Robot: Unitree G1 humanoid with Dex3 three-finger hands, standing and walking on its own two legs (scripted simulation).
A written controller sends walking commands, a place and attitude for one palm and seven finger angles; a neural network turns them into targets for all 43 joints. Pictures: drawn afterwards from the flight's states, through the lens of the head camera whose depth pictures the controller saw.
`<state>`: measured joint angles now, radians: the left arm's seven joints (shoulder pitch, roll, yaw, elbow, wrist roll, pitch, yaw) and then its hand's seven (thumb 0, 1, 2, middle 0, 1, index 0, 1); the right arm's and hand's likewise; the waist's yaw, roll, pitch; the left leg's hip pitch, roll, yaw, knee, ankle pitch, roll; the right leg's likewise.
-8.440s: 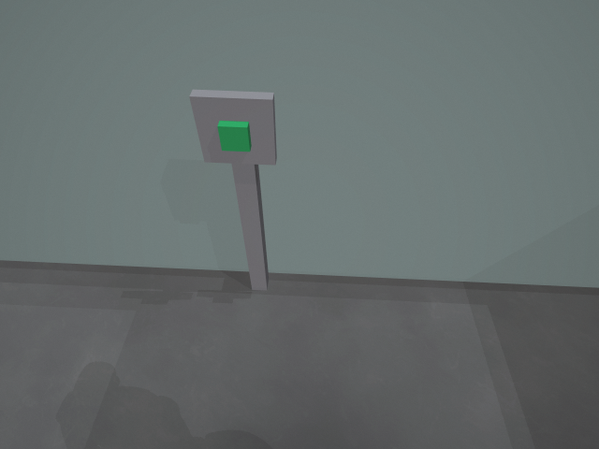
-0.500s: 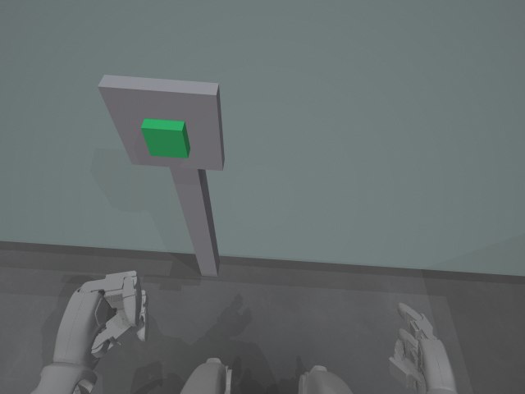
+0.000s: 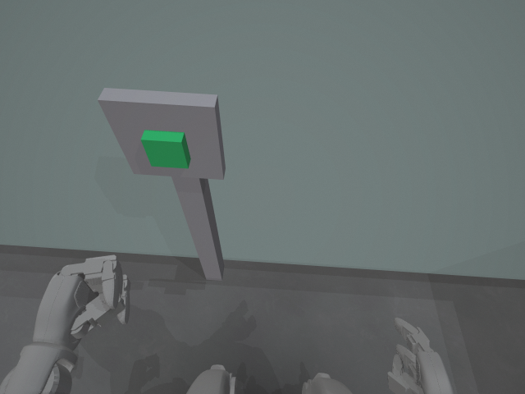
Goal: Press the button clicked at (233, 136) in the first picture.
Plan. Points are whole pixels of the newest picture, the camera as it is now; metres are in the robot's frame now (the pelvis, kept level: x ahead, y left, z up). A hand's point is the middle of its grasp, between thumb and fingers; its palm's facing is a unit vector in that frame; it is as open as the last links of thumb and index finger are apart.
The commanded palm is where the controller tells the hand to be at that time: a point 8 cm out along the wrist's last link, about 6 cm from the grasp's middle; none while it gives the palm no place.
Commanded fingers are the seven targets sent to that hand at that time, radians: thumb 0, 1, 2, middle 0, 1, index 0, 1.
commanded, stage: raise the hand and make a fist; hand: left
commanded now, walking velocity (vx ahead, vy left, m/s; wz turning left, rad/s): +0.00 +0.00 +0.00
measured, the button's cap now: (167, 148) +0.49 +0.20 +0.06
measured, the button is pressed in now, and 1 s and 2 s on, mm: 0 0 0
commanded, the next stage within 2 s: aim a knuckle at the button in 0.30 s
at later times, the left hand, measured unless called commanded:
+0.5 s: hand (124, 312) +0.22 +0.19 +0.05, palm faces -0.01 -1.00 -0.06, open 3.1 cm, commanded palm +0.21 +0.25 +0.05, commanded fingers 0.00 0.90 0.90 -1.30 -1.50 -1.30 -1.50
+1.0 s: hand (153, 254) +0.31 +0.18 +0.03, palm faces -0.05 -1.00 -0.04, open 3.1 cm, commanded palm +0.29 +0.24 +0.04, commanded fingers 0.00 0.90 0.90 -1.30 -1.50 -1.30 -1.50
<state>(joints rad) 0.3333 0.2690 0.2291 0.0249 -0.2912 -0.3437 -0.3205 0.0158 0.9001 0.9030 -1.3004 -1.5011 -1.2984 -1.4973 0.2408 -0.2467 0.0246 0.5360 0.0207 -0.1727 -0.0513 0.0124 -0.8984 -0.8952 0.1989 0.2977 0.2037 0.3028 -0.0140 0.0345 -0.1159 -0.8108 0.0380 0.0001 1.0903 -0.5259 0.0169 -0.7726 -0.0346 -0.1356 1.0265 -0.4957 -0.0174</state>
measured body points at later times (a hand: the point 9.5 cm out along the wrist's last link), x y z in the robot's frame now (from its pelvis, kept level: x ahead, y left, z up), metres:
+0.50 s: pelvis -0.01 -0.01 +0.00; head +0.05 -0.01 +0.45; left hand +0.21 +0.24 +0.06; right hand +0.17 -0.25 -0.08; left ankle +0.00 +0.10 -0.67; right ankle +0.01 -0.11 -0.67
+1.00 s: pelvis -0.01 -0.01 +0.00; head +0.07 +0.00 +0.44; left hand +0.30 +0.23 +0.04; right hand +0.13 -0.26 -0.10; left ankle +0.00 +0.10 -0.67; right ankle +0.00 -0.11 -0.67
